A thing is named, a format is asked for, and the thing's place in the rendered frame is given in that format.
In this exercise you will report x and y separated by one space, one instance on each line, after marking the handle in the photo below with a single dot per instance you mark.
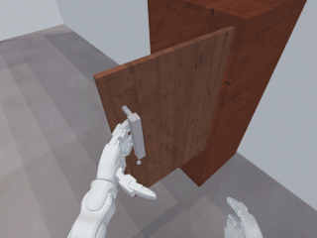
135 125

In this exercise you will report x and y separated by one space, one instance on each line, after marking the robot left hand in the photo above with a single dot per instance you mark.
113 156

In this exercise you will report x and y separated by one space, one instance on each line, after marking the robot right hand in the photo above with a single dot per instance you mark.
245 227

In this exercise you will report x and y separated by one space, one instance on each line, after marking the cupboard door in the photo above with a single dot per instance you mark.
174 92

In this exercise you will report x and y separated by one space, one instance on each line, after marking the robot left forearm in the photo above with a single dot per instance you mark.
97 207

